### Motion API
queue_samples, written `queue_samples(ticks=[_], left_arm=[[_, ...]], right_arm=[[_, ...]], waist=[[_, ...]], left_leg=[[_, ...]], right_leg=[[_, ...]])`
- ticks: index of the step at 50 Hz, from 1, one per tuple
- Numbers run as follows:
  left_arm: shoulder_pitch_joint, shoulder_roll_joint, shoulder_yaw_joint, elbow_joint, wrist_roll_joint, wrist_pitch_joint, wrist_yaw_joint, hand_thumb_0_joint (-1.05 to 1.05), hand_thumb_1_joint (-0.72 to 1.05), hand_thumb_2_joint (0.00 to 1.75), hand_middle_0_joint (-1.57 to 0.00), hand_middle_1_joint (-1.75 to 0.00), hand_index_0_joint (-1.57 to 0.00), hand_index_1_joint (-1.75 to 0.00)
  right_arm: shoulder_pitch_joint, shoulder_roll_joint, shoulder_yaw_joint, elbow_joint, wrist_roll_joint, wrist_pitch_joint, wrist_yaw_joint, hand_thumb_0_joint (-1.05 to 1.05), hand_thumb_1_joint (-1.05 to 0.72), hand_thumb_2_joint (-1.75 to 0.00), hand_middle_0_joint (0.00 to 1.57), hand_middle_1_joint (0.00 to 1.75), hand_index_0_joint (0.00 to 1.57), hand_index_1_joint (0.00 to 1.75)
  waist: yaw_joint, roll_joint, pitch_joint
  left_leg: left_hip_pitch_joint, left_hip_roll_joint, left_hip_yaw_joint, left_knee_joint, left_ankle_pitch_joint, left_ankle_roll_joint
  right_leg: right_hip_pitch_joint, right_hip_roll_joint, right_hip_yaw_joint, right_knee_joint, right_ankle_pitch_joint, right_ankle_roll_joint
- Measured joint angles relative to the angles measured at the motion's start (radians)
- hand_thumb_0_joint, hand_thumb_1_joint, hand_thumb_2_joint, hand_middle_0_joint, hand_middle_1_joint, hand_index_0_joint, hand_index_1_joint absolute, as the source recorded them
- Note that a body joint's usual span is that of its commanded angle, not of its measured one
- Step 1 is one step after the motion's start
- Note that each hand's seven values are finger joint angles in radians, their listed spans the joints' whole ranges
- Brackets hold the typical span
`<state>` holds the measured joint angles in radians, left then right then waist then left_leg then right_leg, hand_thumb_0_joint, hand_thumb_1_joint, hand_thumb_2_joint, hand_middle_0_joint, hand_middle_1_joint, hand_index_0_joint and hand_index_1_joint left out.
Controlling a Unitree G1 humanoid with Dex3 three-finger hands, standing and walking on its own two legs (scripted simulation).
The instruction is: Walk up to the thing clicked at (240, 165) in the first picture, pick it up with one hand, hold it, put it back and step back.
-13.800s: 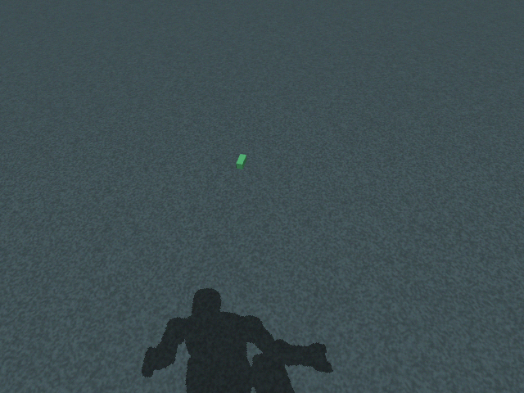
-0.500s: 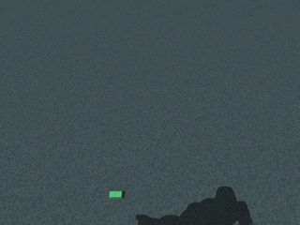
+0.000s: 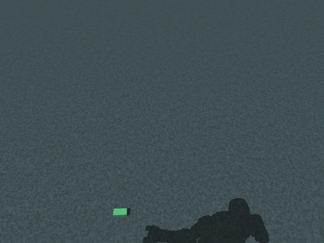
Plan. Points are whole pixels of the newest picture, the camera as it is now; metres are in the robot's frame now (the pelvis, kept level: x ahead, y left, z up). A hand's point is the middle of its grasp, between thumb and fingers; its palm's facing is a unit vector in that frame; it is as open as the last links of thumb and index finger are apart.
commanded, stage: stand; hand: left
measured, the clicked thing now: (120, 212) +0.40 +0.27 -0.76
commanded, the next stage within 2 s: none
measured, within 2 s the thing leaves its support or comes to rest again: neither
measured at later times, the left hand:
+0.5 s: hand out of the picture +0.07 +0.25 -0.16, palm faces -0.04 -0.94 -0.34, open 7.4 cm
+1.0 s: hand out of the picture +0.06 +0.25 -0.16, palm faces -0.04 -0.94 -0.34, open 7.4 cm
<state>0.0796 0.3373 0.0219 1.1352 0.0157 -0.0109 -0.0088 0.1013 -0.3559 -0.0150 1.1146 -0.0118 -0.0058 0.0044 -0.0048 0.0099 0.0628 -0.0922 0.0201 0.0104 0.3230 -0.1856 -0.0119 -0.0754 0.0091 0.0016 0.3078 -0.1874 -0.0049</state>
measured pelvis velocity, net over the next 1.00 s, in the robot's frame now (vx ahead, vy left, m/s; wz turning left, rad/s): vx -0.01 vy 0.00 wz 0.00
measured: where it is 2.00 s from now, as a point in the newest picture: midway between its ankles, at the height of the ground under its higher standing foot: outside the picture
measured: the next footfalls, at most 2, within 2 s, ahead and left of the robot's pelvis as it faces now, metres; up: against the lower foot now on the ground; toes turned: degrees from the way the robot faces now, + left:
none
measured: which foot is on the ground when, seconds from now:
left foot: down 0.00-1.00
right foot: down 0.00-1.00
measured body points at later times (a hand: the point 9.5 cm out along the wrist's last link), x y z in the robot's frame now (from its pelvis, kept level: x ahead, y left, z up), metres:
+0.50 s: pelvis +0.00 +0.00 +0.00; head +0.01 +0.00 +0.45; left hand +0.07 +0.30 -0.13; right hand +0.06 -0.30 -0.14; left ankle +0.00 +0.13 -0.75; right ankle -0.01 -0.12 -0.75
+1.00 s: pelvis -0.01 +0.00 +0.00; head +0.00 +0.00 +0.45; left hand +0.06 +0.30 -0.13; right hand +0.06 -0.30 -0.13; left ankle +0.00 +0.13 -0.75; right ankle -0.01 -0.12 -0.75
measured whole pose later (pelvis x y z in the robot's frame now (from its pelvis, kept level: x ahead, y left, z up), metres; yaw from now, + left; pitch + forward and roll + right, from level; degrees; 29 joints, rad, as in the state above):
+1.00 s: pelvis -0.01 +0.00 +0.00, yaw +0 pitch -2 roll +0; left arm 0.13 0.35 -0.01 1.12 0.01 -0.02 -0.01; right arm 0.12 -0.35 -0.01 1.13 -0.01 -0.01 0.01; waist 0.00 0.00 0.05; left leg -0.10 0.01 0.01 0.31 -0.17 -0.01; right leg -0.09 0.00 0.01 0.31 -0.18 0.00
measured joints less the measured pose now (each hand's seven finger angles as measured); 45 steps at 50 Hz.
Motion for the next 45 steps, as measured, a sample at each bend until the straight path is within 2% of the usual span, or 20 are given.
queue_samples(ticks=[45], left_arm=[[0.046,0.014,-0.028,-0.015,-0.002,-0.007,0.003,0.0,0.9,0.9,-0.2,-0.3,-0.21,-0.3]], right_arm=[[0.015,0.005,0.01,0.018,-0.002,0.001,0.007,0.0,-0.91,-0.9,0.21,0.3,0.2,0.3]], waist=[[0.001,-0.006,-0.011]], left_leg=[[-0.004,-0.005,0.004,-0.015,0.018,0.002]], right_leg=[[-0.012,-0.005,0.004,0.0,0.01,0.003]])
